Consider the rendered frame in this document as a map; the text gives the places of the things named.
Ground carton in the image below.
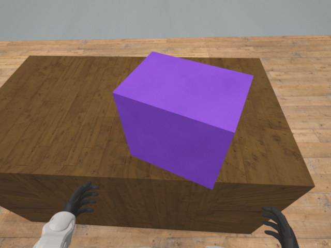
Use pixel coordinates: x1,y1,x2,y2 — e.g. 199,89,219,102
112,51,254,190

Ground pedestal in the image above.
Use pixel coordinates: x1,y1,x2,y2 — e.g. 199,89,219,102
0,56,315,234

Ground robot left forearm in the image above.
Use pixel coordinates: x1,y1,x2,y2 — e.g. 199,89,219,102
33,211,76,248

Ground robot right hand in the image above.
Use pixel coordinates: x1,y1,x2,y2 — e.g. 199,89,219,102
262,206,299,248

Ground robot left hand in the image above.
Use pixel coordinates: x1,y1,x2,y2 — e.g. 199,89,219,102
61,181,99,217

